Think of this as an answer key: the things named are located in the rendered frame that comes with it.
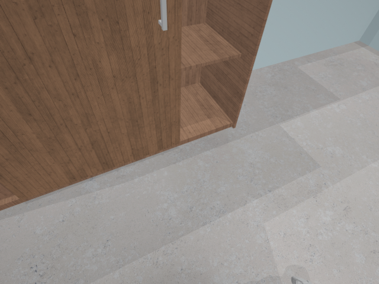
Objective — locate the wardrobe door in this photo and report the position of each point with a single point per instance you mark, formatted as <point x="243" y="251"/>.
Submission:
<point x="85" y="86"/>
<point x="4" y="192"/>

